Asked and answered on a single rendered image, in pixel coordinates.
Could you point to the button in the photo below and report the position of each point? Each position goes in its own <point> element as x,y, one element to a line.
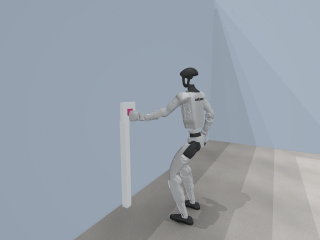
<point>128,110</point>

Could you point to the left robot hand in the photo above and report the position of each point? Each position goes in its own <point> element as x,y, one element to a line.
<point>133,115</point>

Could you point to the right robot shin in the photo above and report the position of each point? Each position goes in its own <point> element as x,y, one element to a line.
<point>188,184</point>

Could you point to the robot left upper arm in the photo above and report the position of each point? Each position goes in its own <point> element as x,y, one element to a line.
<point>180,99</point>

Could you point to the robot right foot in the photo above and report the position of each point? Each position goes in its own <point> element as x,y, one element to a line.
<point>194,206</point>

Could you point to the left robot forearm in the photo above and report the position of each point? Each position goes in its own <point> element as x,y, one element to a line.
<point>151,116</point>

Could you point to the panel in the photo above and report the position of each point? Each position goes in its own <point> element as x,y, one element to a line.
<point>125,152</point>

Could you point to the robot right upper arm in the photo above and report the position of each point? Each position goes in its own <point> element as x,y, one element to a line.
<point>209,112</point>

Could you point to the right robot forearm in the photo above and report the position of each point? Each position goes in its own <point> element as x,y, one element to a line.
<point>206,126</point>

